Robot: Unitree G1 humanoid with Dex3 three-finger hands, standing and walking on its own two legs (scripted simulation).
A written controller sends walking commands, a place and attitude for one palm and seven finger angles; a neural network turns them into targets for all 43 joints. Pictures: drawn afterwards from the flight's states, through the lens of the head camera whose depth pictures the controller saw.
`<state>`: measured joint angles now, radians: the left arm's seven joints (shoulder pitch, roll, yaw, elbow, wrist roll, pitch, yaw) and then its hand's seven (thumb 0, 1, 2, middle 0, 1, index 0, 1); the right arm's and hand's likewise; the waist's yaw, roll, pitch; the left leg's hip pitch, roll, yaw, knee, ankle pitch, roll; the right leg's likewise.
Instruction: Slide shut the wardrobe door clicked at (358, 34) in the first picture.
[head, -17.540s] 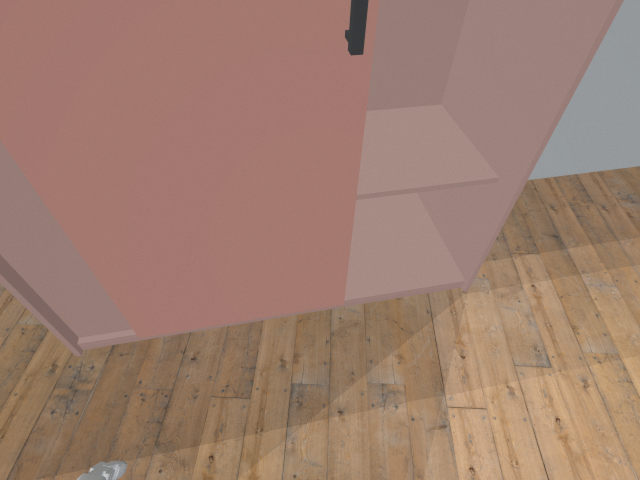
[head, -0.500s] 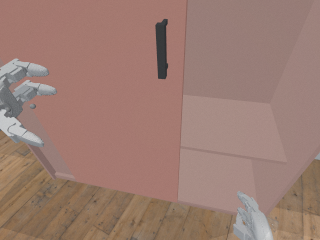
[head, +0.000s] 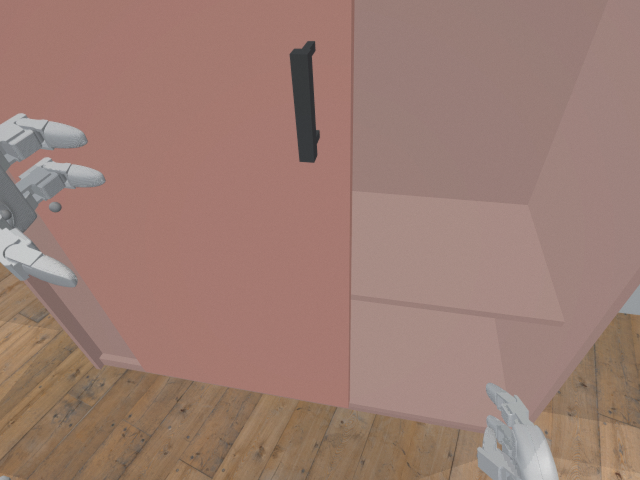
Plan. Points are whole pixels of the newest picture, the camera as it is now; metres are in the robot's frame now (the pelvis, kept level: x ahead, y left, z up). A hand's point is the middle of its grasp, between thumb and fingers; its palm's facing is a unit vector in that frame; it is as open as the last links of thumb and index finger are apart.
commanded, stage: raise the hand with hooked fingers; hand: left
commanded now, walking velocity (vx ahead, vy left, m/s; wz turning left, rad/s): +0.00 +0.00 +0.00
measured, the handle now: (308, 103) +0.52 +0.07 +0.27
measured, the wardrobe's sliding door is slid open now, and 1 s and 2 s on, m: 0.48 0.48 0.48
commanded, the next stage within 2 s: move the hooked fingers beside the handle in 0.02 s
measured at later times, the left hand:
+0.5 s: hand (120, 175) +0.32 +0.24 +0.27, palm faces -0.05 -0.99 -0.13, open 14.0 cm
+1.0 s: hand (177, 152) +0.36 +0.19 +0.28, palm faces -0.08 -0.99 -0.08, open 14.0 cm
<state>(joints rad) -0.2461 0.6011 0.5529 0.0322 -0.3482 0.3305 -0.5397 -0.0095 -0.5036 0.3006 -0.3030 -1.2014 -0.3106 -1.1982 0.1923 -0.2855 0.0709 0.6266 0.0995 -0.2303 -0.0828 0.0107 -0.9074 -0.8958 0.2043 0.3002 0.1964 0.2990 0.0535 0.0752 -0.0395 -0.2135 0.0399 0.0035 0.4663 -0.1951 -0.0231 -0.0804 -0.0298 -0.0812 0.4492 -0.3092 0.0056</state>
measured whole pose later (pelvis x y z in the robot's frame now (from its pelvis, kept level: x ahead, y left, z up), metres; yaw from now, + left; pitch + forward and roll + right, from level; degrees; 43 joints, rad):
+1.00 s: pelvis +0.00 +0.00 +0.00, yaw -1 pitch -3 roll +0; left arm -0.57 0.43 0.31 0.20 -0.27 0.39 -0.32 -0.01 -0.50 0.30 -0.30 -1.20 -0.31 -1.20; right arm 0.17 -0.27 0.07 0.66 0.09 -0.14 -0.08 0.01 -0.91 -0.90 0.20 0.30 0.20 0.30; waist 0.02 0.07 -0.05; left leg -0.22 0.03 0.02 0.46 -0.20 -0.02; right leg -0.10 -0.04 -0.06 0.47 -0.32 0.01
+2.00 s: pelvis +0.01 +0.01 +0.00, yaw -4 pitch +2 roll +0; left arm -0.94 0.42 0.31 0.76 -0.15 0.19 -0.19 -0.01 -0.50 0.30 -0.31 -1.20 -0.31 -1.20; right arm 0.35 -0.28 0.00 0.73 0.06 -0.14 -0.06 0.01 -0.91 -0.90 0.21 0.30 0.20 0.30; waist -0.07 0.05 -0.04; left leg -0.27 0.05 0.07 0.45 -0.21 -0.01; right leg -0.16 -0.03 -0.01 0.43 -0.29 0.02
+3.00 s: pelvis +0.01 +0.01 +0.00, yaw -3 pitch +1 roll +0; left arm -0.94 0.29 0.24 0.67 -0.16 0.24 -0.09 -0.01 -0.50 0.30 -0.30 -1.20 -0.31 -1.20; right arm 0.28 -0.26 0.01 0.72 0.05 -0.13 -0.05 0.01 -0.91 -0.90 0.20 0.30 0.20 0.30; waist -0.05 0.05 -0.05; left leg -0.26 0.05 0.05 0.46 -0.20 -0.01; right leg -0.16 -0.03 -0.02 0.44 -0.30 0.01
